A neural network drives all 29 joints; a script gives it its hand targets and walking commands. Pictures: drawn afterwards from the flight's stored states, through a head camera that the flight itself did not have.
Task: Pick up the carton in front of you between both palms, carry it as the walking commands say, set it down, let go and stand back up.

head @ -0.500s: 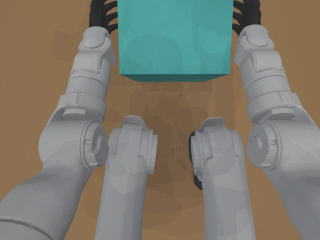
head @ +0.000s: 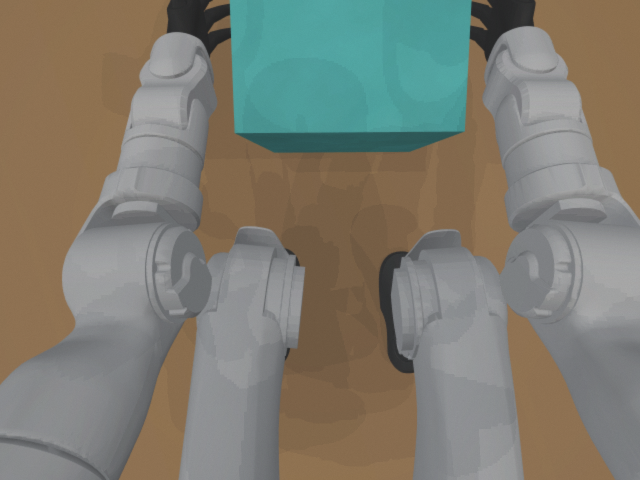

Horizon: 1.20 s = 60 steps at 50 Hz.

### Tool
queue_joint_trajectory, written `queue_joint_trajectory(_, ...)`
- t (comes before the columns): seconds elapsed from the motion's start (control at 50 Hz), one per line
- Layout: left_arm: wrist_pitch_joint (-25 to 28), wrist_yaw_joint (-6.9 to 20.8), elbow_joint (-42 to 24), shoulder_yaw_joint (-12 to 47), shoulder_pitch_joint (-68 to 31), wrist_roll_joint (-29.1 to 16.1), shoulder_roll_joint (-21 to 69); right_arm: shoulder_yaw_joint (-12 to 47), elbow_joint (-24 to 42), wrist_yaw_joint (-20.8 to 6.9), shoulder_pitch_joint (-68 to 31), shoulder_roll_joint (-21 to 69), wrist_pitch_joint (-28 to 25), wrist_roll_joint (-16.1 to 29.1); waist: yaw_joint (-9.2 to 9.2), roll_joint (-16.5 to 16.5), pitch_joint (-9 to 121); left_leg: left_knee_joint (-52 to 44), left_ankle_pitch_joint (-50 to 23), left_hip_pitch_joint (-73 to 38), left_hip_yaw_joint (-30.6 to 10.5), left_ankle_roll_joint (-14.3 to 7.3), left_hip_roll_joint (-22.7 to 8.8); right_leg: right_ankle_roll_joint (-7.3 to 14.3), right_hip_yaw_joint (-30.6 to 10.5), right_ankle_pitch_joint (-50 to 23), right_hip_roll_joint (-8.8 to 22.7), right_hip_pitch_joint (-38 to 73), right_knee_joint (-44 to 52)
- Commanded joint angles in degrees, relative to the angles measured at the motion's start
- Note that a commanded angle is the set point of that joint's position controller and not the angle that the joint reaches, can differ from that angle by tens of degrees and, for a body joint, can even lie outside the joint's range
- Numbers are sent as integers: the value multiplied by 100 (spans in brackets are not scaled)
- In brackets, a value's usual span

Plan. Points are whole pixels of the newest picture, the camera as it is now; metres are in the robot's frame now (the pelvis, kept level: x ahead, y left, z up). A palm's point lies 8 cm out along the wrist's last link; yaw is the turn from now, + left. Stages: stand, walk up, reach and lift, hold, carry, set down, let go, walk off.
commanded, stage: set down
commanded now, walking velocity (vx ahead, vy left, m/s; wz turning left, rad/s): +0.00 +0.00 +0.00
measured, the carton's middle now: (344, 59) +0.52 +0.00 -0.24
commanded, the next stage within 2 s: let go in 1.36 s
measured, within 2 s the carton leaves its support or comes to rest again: neither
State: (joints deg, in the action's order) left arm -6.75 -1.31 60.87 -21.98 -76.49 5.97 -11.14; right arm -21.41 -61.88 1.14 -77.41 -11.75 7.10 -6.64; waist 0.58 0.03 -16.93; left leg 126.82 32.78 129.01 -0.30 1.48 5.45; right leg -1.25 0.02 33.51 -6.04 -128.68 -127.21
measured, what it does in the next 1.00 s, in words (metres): rises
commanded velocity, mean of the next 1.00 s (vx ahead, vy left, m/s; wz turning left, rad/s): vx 0.00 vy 0.00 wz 0.00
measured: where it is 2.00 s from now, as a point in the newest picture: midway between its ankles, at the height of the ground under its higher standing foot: (338, 330)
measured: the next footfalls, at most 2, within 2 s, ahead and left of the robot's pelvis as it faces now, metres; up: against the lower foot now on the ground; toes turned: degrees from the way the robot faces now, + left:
none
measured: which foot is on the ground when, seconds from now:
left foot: down 0.00-1.00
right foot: down 0.00-1.00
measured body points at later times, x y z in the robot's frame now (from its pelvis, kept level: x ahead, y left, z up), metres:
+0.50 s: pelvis +0.00 +0.00 +0.01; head +0.35 +0.00 +0.29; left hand +0.53 +0.20 -0.14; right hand +0.54 -0.19 -0.13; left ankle +0.11 +0.11 -0.33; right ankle +0.11 -0.11 -0.33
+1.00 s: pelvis +0.02 +0.00 +0.14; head +0.33 +0.00 +0.46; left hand +0.53 +0.21 +0.03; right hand +0.54 -0.20 +0.03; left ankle +0.11 +0.11 -0.33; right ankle +0.11 -0.11 -0.33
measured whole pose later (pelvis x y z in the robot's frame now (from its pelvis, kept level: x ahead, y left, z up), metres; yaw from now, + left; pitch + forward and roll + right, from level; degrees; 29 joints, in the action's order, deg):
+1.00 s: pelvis +0.02 +0.00 +0.14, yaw +0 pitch +46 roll +0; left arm -8.1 -3.9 45.4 -13.1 -60.3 -5.4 -15.3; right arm -13.1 -46.5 2.8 -61.1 -16.4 8.1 4.6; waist 0.5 -0.1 2.5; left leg 97.4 28.6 115.0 -0.6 0.0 3.5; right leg -0.1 -0.7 29.2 -3.5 -114.7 -97.7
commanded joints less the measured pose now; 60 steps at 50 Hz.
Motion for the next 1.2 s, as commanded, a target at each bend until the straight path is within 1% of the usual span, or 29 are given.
queue_joint_trajectory(0.0,95,736,71,976,-2067,-126,2442,918,-2,-754,-2027,2505,-116,112,33,-46,4359,-914,-970,-1898,73,-92,51,107,-15,-979,-20,1861,1042)
queue_joint_trajectory(0.02,168,554,139,773,-1760,-114,1618,746,-27,-575,-1771,1671,-184,114,35,-51,4419,-913,-972,-1998,81,-55,-4,60,9,-973,35,1974,1042)
queue_joint_trajectory(0.04,306,174,216,365,-1154,-49,1,418,-39,-200,-1242,35,-310,117,5,-69,4505,-933,-948,-2107,91,1,-85,-13,73,-955,127,2090,1056)
queue_joint_trajectory(0.06,415,-106,135,374,-1038,-207,-858,456,47,83,-1099,-877,-414,287,11,-69,4724,-988,-999,-2285,56,30,-129,-48,74,-997,203,2253,1091)
queue_joint_trajectory(0.08,503,-287,117,459,-1110,-426,-1220,517,-41,259,-1126,-1207,-500,510,9,-86,4886,-967,-1059,-2379,63,50,-158,-66,27,-1025,237,2290,1090)
queue_joint_trajectory(0.12,622,-406,117,716,-1186,-884,-1360,777,-78,366,-1221,-1375,-638,978,24,-54,5156,-886,-1277,-2442,35,25,-240,-73,-42,-1281,305,2334,988)
queue_joint_trajectory(0.16,708,-398,6,1008,-1286,-1217,-1391,1073,36,372,-1292,-1462,-737,1321,2,-59,5387,-818,-1562,-2487,-28,4,-316,-57,-70,-1573,373,2313,889)
queue_joint_trajectory(0.22,779,-357,-238,1408,-1405,-1646,-1345,1482,287,326,-1393,-1402,-796,1769,2,-70,5782,-769,-1876,-2712,-50,-22,-357,-16,-73,-1816,431,2470,848)
queue_joint_trajectory(0.28,773,-381,-549,1579,-1255,-1922,-1456,1702,590,332,-1305,-1481,-781,2061,49,-75,6542,-754,-2128,-3178,-13,-28,-371,1,-48,-2027,444,2937,834)
queue_joint_trajectory(0.32,727,-423,-764,1582,-1069,-1999,-1555,1713,808,371,-1148,-1582,-737,2125,61,-89,7095,-791,-2209,-3494,39,-26,-358,6,7,-2117,426,3289,859)
queue_joint_trajectory(0.38,599,-502,-1194,1542,-794,-2005,-1615,1598,1238,447,-852,-1694,-611,2071,13,-95,7978,-949,-2201,-3967,146,-30,-303,15,123,-2150,357,3851,998)
queue_joint_trajectory(0.44,390,-576,-1786,1407,-606,-1882,-1593,1405,1810,516,-639,-1666,-390,1906,-15,-54,8598,-1289,-2002,-4327,259,-58,-226,44,221,-1985,280,4229,1326)
queue_joint_trajectory(0.48,211,-593,-1995,1272,-472,-1725,-1538,1275,2008,529,-497,-1579,-211,1747,-12,-48,8479,-1561,-1803,-4280,306,-89,-178,67,237,-1797,242,4228,1602)
queue_joint_trajectory(0.52,104,-563,-1869,1151,-280,-1564,-1384,1151,1911,502,-325,-1393,-114,1578,-8,-93,7780,-1812,-1546,-3843,323,-101,-152,54,221,-1554,225,3929,1858)
queue_joint_trajectory(0.56,99,-503,-1607,1046,-111,-1419,-1216,1035,1642,445,-158,-1199,-114,1447,1,-77,7067,-2015,-1401,-3461,302,-79,-154,29,196,-1380,236,3499,2067)
queue_joint_trajectory(0.62,168,-423,-1428,961,-13,-1269,-1055,919,1413,357,-23,-1065,-189,1300,-17,-19,6780,-2279,-1478,-3377,240,-37,-172,26,175,-1395,243,3216,2337)
queue_joint_trajectory(0.68,208,-381,-1360,889,42,-1186,-1025,831,1353,310,44,-1052,-241,1191,-20,-1,6892,-2555,-1551,-3517,220,-5,-171,26,175,-1449,233,3290,2623)
queue_joint_trajectory(0.74,200,-361,-1442,845,92,-1145,-1028,786,1447,282,96,-1068,-241,1139,-9,-1,7178,-2843,-1601,-3750,248,14,-156,12,198,-1513,216,3551,2907)
queue_joint_trajectory(0.88,46,-308,-2065,829,222,-1145,-1102,765,2073,211,204,-1163,-85,1122,-1,-52,8139,-3523,-1915,-4631,326,30,-88,-33,260,-1896,154,4513,3574)
queue_joint_trajectory(0.96,-62,-243,-2318,807,369,-1127,-1105,751,2305,145,327,-1178,25,1112,-1,-73,8358,-3940,-2108,-5082,315,27,-68,-56,256,-2111,133,4959,3991)
queue_joint_trajectory(1.06,-84,-156,-2280,746,624,-1044,-993,691,2229,47,577,-1093,40,1042,-1,-53,8085,-4518,-2275,-5461,246,41,-84,-74,222,-2235,135,5206,4571)
queue_joint_trajectory(1.18,41,-66,-2087,643,917,-880,-854,578,2008,-62,873,-978,-95,892,1,-31,7707,-5239,-2548,-5921,138,71,-138,-68,146,-2443,173,5499,5299)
